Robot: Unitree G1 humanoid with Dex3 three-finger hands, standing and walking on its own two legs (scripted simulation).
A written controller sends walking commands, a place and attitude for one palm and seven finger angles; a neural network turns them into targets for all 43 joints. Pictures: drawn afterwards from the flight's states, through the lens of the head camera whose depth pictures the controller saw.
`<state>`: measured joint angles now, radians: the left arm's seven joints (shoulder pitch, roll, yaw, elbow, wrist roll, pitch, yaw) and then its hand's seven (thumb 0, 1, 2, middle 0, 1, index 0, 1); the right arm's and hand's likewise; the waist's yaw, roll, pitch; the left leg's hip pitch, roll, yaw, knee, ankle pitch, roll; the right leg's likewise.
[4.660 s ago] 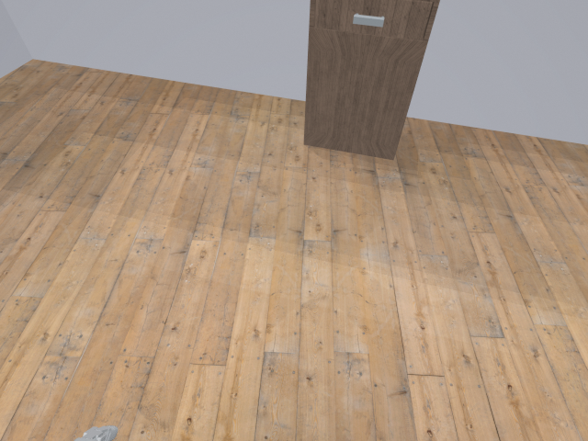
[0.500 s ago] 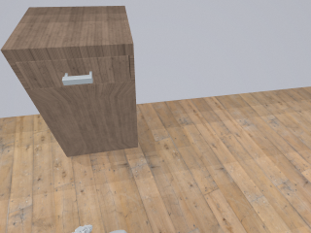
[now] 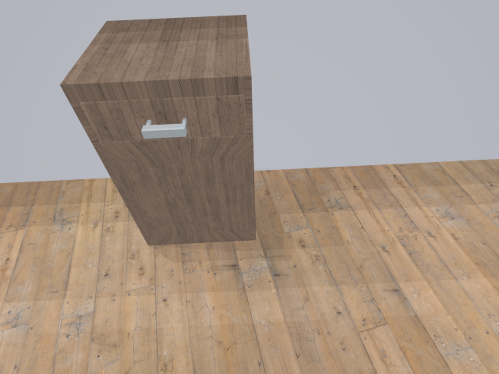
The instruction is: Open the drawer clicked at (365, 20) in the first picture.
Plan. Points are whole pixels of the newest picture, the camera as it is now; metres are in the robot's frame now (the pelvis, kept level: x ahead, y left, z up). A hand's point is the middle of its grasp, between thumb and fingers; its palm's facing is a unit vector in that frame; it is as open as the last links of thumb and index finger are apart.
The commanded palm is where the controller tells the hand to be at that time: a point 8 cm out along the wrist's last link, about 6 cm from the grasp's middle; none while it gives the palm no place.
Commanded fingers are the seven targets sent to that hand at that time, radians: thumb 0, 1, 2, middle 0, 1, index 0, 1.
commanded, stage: take the last steps up to it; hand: left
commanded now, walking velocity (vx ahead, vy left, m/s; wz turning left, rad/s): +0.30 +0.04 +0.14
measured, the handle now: (165, 126) +0.76 +0.30 -0.06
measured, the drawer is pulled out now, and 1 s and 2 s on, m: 0.00 0.00 0.00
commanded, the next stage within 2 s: come to a stop and stand still in 0.78 s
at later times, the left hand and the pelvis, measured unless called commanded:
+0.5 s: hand out of the picture +0.01 +0.22 -0.17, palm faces +0.12 -0.98 -0.15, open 7.4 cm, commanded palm none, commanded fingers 0.00 0.90 0.90 -0.20 -0.30 -0.20 -0.30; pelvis +0.08 +0.05 +0.01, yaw +3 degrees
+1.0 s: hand (166, 293) +0.30 +0.21 -0.16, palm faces +0.11 -0.97 -0.22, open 7.1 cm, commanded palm none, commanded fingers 0.00 0.90 0.90 -0.20 -0.30 -0.20 -0.30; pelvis +0.23 +0.02 +0.01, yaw +4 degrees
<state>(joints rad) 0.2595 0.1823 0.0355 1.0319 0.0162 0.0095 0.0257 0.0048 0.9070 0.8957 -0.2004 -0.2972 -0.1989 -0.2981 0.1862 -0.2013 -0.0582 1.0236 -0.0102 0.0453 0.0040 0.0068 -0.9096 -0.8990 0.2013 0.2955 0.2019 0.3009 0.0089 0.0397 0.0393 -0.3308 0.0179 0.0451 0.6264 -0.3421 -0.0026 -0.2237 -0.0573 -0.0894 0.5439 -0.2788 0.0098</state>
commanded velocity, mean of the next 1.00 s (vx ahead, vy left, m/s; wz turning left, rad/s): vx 0.17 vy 0.02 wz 0.01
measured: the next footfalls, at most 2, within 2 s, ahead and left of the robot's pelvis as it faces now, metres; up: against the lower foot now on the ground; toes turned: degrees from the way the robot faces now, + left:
left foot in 0.36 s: +0.09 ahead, +0.16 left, +0.00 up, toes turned +12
right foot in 0.78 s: +0.31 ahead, -0.07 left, +0.00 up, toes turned -6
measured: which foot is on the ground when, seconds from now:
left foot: up 0.00-0.34, down 0.36-0.78, up 0.80-1.00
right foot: down 0.00-0.36, up 0.38-0.76, down 0.78-1.00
